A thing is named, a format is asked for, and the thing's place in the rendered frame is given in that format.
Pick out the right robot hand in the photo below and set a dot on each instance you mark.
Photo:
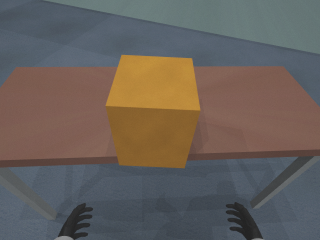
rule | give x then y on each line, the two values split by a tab
249	228

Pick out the carton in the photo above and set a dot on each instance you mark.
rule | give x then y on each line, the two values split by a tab
153	109

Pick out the left robot hand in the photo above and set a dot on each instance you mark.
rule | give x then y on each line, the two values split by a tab
70	226

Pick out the table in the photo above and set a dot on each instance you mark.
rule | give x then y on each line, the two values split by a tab
55	116

